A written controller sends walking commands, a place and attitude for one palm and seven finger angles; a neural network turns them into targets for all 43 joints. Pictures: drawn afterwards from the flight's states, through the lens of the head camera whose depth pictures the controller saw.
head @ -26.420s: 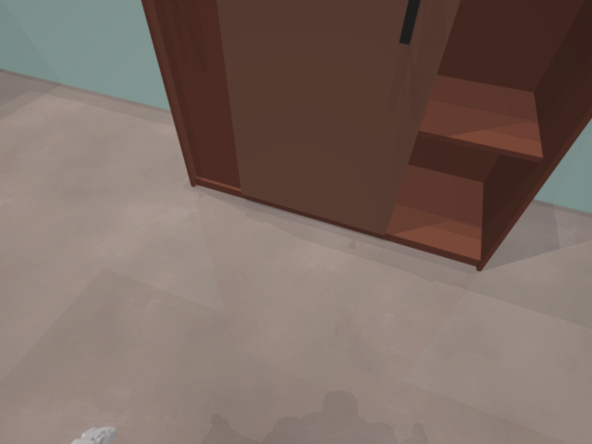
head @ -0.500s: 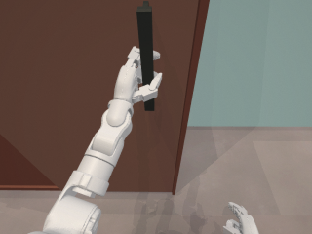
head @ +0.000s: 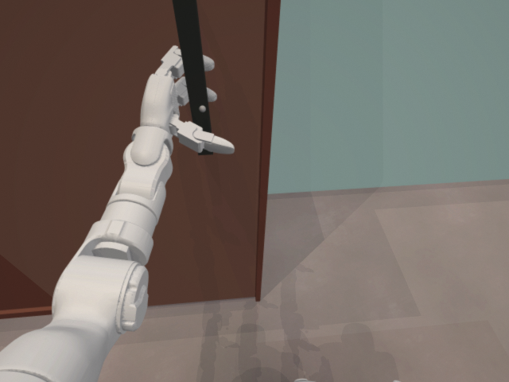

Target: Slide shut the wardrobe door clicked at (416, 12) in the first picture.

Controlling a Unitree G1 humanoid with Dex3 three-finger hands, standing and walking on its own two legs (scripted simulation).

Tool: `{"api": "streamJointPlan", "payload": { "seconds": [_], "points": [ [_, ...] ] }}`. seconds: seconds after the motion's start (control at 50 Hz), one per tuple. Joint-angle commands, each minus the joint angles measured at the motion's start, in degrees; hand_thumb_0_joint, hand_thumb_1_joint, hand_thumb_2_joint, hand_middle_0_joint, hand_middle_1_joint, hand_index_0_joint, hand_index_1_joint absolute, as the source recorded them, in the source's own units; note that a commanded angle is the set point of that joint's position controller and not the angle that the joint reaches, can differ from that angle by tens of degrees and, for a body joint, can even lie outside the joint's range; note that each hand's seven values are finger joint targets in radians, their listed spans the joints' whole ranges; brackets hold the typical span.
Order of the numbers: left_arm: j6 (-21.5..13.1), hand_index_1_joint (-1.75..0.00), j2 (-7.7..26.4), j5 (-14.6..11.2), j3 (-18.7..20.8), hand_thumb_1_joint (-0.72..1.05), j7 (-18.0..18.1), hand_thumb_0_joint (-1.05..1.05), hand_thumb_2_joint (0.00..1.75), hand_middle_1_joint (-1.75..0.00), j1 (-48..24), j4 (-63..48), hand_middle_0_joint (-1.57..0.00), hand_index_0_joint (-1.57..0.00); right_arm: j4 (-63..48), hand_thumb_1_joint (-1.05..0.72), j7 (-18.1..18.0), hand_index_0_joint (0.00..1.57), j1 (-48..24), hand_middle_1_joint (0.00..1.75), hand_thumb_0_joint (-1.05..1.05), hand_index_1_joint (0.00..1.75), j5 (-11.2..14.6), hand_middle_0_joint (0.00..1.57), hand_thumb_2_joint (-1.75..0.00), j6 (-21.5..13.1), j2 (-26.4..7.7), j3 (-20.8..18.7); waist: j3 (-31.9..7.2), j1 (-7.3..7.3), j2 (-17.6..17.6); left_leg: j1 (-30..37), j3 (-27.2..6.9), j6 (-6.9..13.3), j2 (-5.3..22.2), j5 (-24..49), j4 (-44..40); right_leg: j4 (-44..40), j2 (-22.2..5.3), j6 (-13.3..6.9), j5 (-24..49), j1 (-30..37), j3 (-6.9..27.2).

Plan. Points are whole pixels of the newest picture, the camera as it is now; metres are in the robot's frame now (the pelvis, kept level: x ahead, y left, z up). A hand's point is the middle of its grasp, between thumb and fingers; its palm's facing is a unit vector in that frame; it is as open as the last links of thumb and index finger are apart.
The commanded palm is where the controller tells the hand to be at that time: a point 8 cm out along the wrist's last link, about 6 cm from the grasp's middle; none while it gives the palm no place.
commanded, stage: loosen the grip on the handle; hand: left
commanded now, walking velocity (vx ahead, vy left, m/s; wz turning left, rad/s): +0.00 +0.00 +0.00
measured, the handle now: (197, 76) +0.50 +0.08 +0.24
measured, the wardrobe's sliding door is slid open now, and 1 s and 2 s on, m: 0.00 0.00 0.00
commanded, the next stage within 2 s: slip the hand off the handle in 0.14 s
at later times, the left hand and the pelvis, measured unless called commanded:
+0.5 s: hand (185, 113) +0.45 +0.10 +0.21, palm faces -0.07 -0.99 -0.11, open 14.7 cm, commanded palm +0.43 +0.16 +0.21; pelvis -0.02 -0.01 -0.01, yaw -3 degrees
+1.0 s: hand (157, 114) +0.44 +0.14 +0.21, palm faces -0.11 -0.99 -0.09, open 14.7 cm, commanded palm +0.40 +0.19 +0.21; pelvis +0.04 +0.00 +0.00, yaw -2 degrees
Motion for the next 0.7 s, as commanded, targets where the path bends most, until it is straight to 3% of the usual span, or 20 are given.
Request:
{"api": "streamJointPlan", "payload": {
  "seconds": [0.0,0.02,0.06,0.08,0.1,0.12,0.16,0.18,0.2,0.22,0.26,0.28,0.32,0.36,0.46,0.48,0.5,0.56,0.6,0.68],
  "points": [
    [-2.0,-1.18,11.9,-3.0,3.5,-0.55,-1.3,0.0,0.2,-1.18,-31.9,-12.3,-0.28,-0.28,-8.2,-0.9,-1.9,0.2,-4.6,0.3,0.0,0.3,1.1,0.2,-0.9,-4.1,-7.6,-2.1,-15.3,0.01,-5.4,-1.5,3.4,2.7,-3.3,-16.1,-7.0,-10.4,2.3,-2.1,-19.9,8.5,-2.0],
    [-1.5,-1.17,14.3,-3.7,5.7,-0.55,-1.5,0.0,0.2,-1.17,-30.4,-10.4,-0.26,-0.26,-7.6,-0.9,-2.2,0.2,-4.3,0.3,0.0,0.3,1.2,0.2,-0.9,-4.2,-8.3,-2.2,-13.5,0.11,-7.0,-3.1,3.6,2.8,-3.5,-15.9,-6.4,-11.2,2.3,-2.0,-21.7,8.4,-1.4],
    [-1.3,-1.15,16.3,-4.2,6.9,-0.55,-2.2,0.0,0.2,-1.15,-30.3,-12.4,-0.25,-0.25,-7.8,-0.9,-2.5,0.2,-3.8,0.3,0.0,0.3,1.2,0.2,-0.9,-4.3,-8.6,-2.3,-15.8,0.61,-5.4,-2.9,3.6,2.7,-3.4,-15.0,-6.2,-10.3,2.4,-2.0,-20.7,9.5,-1.6],
    [-1.4,-1.15,16.6,-4.1,7.0,-0.55,-2.4,0.0,0.2,-1.15,-31.0,-13.5,-0.25,-0.25,-7.6,-0.9,-2.5,0.2,-4.0,0.3,0.0,0.3,1.2,0.2,-0.9,-4.5,-8.5,-2.3,-16.5,0.49,-2.4,-2.4,3.2,2.7,-3.2,-14.8,-6.2,-9.5,2.6,-2.1,-18.9,9.3,-2.0],
    [-1.1,-1.15,14.8,-4.2,5.9,-0.55,-2.5,0.0,0.2,-1.15,-30.4,-13.4,-0.25,-0.25,-7.5,-0.9,-2.4,0.2,-3.8,0.3,0.0,0.3,1.1,0.2,-0.9,-4.7,-8.1,-2.2,-16.1,0.63,-1.7,-2.2,3.3,2.6,-3.1,-15.4,-5.9,-9.3,2.5,-2.0,-18.7,9.2,-2.1],
    [-0.9,-1.15,16.5,-4.2,7.1,-0.55,-2.5,0.0,0.2,-1.15,-29.8,-12.9,-0.25,-0.25,-7.2,-0.9,-2.5,0.2,-3.7,0.3,0.0,0.3,1.0,0.2,-0.9,-4.8,-8.4,-2.4,-15.8,0.56,-3.1,-3.2,3.0,2.7,-3.1,-15.7,-5.6,-9.6,2.5,-1.9,-19.4,9.3,-1.9],
    [-1.0,-1.15,16.3,-4.4,6.9,-0.55,-2.3,0.0,0.2,-1.15,-29.5,-14.1,-0.25,-0.25,-7.8,-0.9,-2.5,0.2,-3.5,0.3,0.0,0.3,0.9,0.2,-0.9,-4.9,-8.6,-2.3,-16.2,0.37,-3.5,-3.2,3.1,2.9,-3.1,-15.3,-5.2,-9.4,2.5,-1.8,-19.0,9.0,-2.2],
    [-1.0,-1.15,18.6,-4.3,8.9,-0.55,-2.2,0.0,0.2,-1.15,-29.1,-14.0,-0.25,-0.25,-7.6,-0.9,-2.4,0.2,-3.6,0.3,0.0,0.3,0.7,0.2,-0.9,-5.0,-8.9,-2.4,-16.8,0.42,-3.1,-3.7,2.8,3.0,-3.0,-15.1,-4.9,-9.3,2.4,-1.7,-19.1,9.2,-1.8],
    [-1.1,-1.15,17.8,-4.3,8.0,-0.55,-2.3,0.0,0.2,-1.15,-28.6,-15.3,-0.25,-0.25,-8.0,-0.9,-2.4,0.2,-3.9,0.3,0.0,0.3,0.7,0.2,-0.9,-4.9,-8.5,-2.3,-17.4,0.78,-2.5,-3.5,3.3,2.9,-3.0,-15.3,-4.7,-9.2,2.3,-1.6,-19.4,9.8,-1.6],
    [-0.9,-1.15,12.6,-4.7,4.4,-0.55,-2.7,0.0,0.2,-1.15,-27.8,-15.2,-0.25,-0.25,-8.2,-0.9,-2.3,0.2,-4.1,0.3,0.0,0.3,0.6,0.2,-0.9,-5.2,-8.0,-2.2,-17.1,-0.07,-2.1,-3.4,3.1,2.9,-3.2,-15.7,-4.5,-9.0,2.4,-1.7,-19.1,8.8,-2.0],
    [-1.2,-1.15,19.3,-4.3,9.4,-0.55,-2.2,0.0,0.2,-1.15,-26.8,-15.6,-0.25,-0.25,-8.4,-0.9,-2.6,0.2,-3.7,0.3,0.0,0.3,0.4,0.2,-0.9,-5.1,-8.9,-2.5,-17.5,0.86,-3.8,-4.3,3.0,3.1,-3.1,-15.3,-4.1,-8.9,2.3,-1.6,-19.4,9.5,-1.7],
    [-1.4,-1.15,20.8,-3.8,9.8,-0.55,-2.4,0.0,0.2,-1.15,-27.2,-17.0,-0.25,-0.25,-8.7,-0.9,-2.6,0.2,-4.2,0.3,0.0,0.3,0.4,0.2,-0.9,-4.9,-8.8,-2.2,-19.2,1.16,-2.5,-4.7,2.7,3.2,-3.2,-14.7,-4.2,-8.5,2.2,-1.6,-18.7,10.6,-1.4],
    [-0.9,-1.15,20.6,-3.7,8.9,-0.55,-2.9,0.0,0.2,-1.15,-26.0,-17.6,-0.25,-0.25,-9.0,-0.9,-3.0,0.2,-5.1,0.3,0.0,0.3,0.7,0.2,-0.9,-4.7,-8.4,-2.1,-18.6,1.24,-1.1,-4.7,3.1,3.1,-3.0,-16.0,-3.8,-8.7,2.0,-1.5,-19.6,10.4,-1.1],
    [-0.6,-1.15,19.9,-4.1,8.1,-0.55,-3.4,0.0,0.2,-1.15,-26.6,-18.1,-0.25,-0.25,-9.6,-0.9,-3.4,0.2,-5.0,0.3,0.0,0.3,0.9,0.2,-0.9,-4.7,-8.5,-1.9,-16.9,0.74,-2.7,-5.0,2.6,3.1,-2.9,-16.5,-4.1,-8.7,2.2,-1.5,-19.6,9.5,-1.5],
    [0.2,-1.15,21.2,-5.9,9.1,-0.55,-5.8,0.0,0.2,-1.15,-26.2,-20.4,-0.25,-0.25,-9.9,-0.9,-4.3,0.2,-5.6,0.3,0.0,0.3,1.0,0.2,-0.9,-5.0,-8.6,-1.6,-19.5,0.69,-2.0,-4.2,2.6,3.0,-3.0,-15.7,-3.5,-8.5,2.1,-1.3,-18.5,11.1,-1.2],
    [0.2,-1.15,21.3,-5.8,8.8,-0.55,-6.5,0.0,0.2,-1.15,-26.4,-20.3,-0.25,-0.25,-9.6,-0.9,-4.4,0.2,-5.6,0.3,0.0,0.3,1.1,0.2,-0.9,-5.1,-8.7,-1.5,-18.9,0.36,-0.5,-4.1,2.1,3.0,-2.8,-15.6,-3.9,-8.2,2.2,-1.4,-17.5,10.3,-1.5],
    [0.5,-1.15,20.3,-6.2,8.6,-0.55,-7.0,0.0,0.2,-1.15,-24.8,-20.1,-0.25,-0.25,-9.8,-0.9,-4.3,0.2,-5.3,0.3,0.0,0.3,1.1,0.2,-0.9,-5.3,-8.6,-1.5,-18.7,0.74,-1.4,-4.0,2.1,2.8,-2.7,-16.0,-3.9,-8.2,2.0,-1.4,-17.6,10.7,-1.6],
    [1.2,-1.15,20.3,-7.0,8.0,-0.55,-8.5,0.0,0.2,-1.15,-24.1,-18.9,-0.25,-0.25,-9.7,-0.9,-4.9,0.2,-5.4,0.3,0.0,0.3,1.4,0.2,-0.9,-5.3,-8.9,-1.2,-15.8,0.07,-2.7,-4.9,2.2,2.9,-3.0,-16.7,-3.6,-8.9,2.0,-1.3,-19.4,8.8,-1.6],
    [1.4,-1.15,21.0,-7.4,9.0,-0.55,-9.5,0.0,0.2,-1.15,-23.7,-20.3,-0.25,-0.25,-9.7,-0.9,-4.9,0.2,-5.2,0.3,0.0,0.3,1.4,0.2,-0.9,-5.6,-8.9,-1.2,-17.7,0.7,-0.3,-4.0,2.0,2.7,-2.8,-15.7,-3.7,-8.1,1.9,-1.5,-17.8,9.8,-1.6],
    [2.2,-1.15,23.2,-8.0,10.8,-0.55,-10.4,0.0,0.2,-1.15,-22.2,-20.1,-0.25,-0.25,-9.9,-0.9,-5.3,0.2,-5.4,0.3,0.0,0.3,1.4,0.2,-0.9,-5.2,-9.3,-1.1,-15.8,0.69,-1.3,-4.6,1.1,2.9,-2.7,-15.2,-4.1,-7.9,2.0,-1.4,-16.9,8.9,-2.3]
  ]
}}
